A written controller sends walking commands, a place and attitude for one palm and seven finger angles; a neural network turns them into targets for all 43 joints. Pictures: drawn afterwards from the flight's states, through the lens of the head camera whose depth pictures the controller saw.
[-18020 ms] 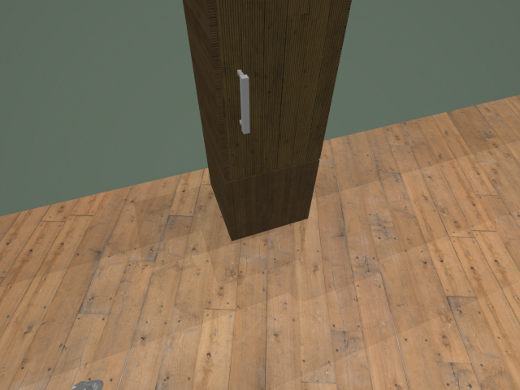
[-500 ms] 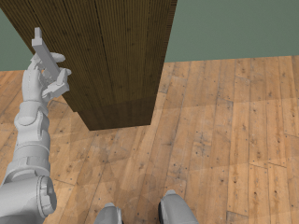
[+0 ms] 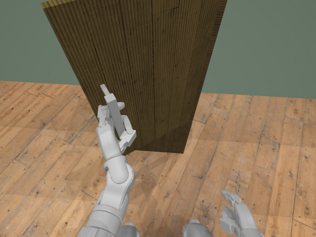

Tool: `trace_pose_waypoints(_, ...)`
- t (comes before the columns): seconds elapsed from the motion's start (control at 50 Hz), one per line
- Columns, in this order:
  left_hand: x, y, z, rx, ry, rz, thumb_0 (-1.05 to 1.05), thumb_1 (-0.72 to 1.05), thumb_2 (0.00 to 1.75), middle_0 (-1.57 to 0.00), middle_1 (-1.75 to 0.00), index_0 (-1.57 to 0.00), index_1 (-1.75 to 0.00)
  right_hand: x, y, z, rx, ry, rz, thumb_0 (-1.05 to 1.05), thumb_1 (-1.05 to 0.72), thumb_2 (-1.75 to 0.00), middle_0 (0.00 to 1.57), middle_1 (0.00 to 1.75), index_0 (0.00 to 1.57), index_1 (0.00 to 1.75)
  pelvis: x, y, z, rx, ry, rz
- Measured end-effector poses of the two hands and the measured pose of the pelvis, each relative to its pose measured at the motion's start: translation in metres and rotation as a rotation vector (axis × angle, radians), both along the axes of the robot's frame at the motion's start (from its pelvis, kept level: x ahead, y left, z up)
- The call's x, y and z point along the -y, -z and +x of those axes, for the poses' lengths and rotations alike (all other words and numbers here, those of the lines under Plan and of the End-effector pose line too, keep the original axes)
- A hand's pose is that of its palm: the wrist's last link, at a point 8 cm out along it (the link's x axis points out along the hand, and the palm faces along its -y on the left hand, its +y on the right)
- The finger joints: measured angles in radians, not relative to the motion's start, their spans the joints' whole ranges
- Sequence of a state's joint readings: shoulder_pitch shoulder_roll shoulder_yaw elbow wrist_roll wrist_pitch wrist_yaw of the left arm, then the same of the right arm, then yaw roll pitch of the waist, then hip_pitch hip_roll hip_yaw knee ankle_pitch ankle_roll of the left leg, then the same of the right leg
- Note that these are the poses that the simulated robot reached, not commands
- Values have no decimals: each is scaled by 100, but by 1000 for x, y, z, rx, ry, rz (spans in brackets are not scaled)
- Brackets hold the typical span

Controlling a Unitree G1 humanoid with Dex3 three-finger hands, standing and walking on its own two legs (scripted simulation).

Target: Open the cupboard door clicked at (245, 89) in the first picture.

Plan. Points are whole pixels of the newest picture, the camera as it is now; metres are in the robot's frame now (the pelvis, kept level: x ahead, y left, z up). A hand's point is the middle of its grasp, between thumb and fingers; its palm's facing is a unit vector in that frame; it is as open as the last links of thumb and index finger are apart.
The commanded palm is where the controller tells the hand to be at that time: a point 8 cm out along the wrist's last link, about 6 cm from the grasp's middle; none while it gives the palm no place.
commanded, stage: pull the door open along its arc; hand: left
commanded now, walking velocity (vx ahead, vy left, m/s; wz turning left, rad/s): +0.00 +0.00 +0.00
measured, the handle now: (114, 114) +0.41 +0.14 +0.05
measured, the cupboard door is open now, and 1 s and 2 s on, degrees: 35 48 49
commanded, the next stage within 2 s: open thumb and fingers to let go in 0.38 s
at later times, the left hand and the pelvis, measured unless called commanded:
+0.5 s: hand (150, 150) +0.31 +0.04 +0.05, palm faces +0.32 -0.95 -0.04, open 6.1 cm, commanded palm +0.27 +0.08 +0.04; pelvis -0.01 -0.01 +0.00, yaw +0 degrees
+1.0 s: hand (148, 147) +0.32 +0.04 +0.05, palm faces +0.36 -0.93 -0.02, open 12.5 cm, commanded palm +0.28 +0.09 +0.04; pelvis -0.04 -0.01 +0.00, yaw +1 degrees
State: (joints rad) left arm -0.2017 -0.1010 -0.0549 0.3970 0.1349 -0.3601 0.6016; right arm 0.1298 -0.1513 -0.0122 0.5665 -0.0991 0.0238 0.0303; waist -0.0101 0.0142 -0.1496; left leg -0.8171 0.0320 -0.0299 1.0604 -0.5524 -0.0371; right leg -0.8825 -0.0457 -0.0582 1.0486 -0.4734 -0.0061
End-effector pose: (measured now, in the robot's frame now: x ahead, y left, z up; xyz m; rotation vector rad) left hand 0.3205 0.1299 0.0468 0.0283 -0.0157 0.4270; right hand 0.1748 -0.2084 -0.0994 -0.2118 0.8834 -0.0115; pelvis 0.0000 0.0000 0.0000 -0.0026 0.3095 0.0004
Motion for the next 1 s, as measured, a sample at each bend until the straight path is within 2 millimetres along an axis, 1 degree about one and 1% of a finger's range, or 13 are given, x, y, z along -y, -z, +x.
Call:
trace_pose_waypoints(0.08,0,-1,-1,-14,11,3,1,72,80,-32,-130,-29,-131,7,3,-14,-25,15,0,0,-91,-90,20,30,20,30,6,-2,-4,11,-3,4)
trace_pose_waypoints(0.18,4,-2,-8,-28,36,-5,2,72,78,-31,-129,-29,-131,23,6,-43,-75,54,-6,1,-90,-90,20,30,20,30,11,-6,-5,23,2,9)
trace_pose_waypoints(0.26,15,-3,-20,-35,53,-23,2,72,76,-29,-129,-30,-132,36,5,-63,-107,84,-12,1,-90,-90,20,30,20,30,12,-8,-5,31,9,14)
trace_pose_waypoints(0.32,28,-3,-32,-42,66,-43,2,71,74,-28,-129,-31,-131,42,3,-71,-113,99,-17,1,-91,-90,20,30,20,29,13,-10,-4,37,14,16)
trace_pose_waypoints(0.36,37,-4,-40,-45,83,-43,2,70,74,-27,-129,-31,-131,45,1,-72,-103,102,-21,1,-91,-90,19,30,20,29,14,-10,-4,41,15,18)
trace_pose_waypoints(0.42,45,-4,-47,-36,111,-9,2,70,74,-29,-130,-30,-131,44,0,-67,-74,95,-28,1,-91,-90,19,30,20,29,14,-9,-5,43,12,18)
trace_pose_waypoints(0.5,48,-2,-45,-24,102,4,1,71,78,-32,-132,-32,-132,39,2,-53,-32,70,-28,1,-91,-90,19,30,20,29,15,-5,-11,45,5,17)
trace_pose_waypoints(0.62,45,-2,-44,-29,79,4,1,65,78,-36,-133,-35,-133,23,1,-32,32,29,2,1,-91,-90,19,30,20,29,14,-2,-19,50,0,18)
trace_pose_waypoints(0.7,43,-2,-44,-31,70,-2,1,54,74,-38,-132,-37,-132,14,-1,-26,57,6,16,1,-91,-90,19,30,20,29,13,-2,-23,55,-5,18)
trace_pose_waypoints(0.78,43,-2,-44,-23,70,-3,1,36,67,-38,-130,-36,-130,10,0,-27,60,-3,17,1,-90,-90,20,30,20,30,12,0,-27,56,-7,18)
trace_pose_waypoints(0.86,44,-1,-44,-16,67,0,1,13,57,-36,-127,-35,-127,12,4,-36,39,2,5,1,-90,-90,20,30,20,30,10,1,-31,56,-8,16)
trace_pose_waypoints(0.94,44,0,-41,-12,59,0,0,-12,46,-34,-124,-33,-124,16,9,-49,3,16,-12,1,-90,-90,20,30,20,30,9,2,-34,54,-7,16)
trace_pose_waypoints(1.0,44,-1,-40,-12,56,-6,0,-26,40,-32,-121,-32,-121,19,11,-59,-24,30,-23,1,-90,-90,20,30,20,30,7,2,-36,53,-4,16)
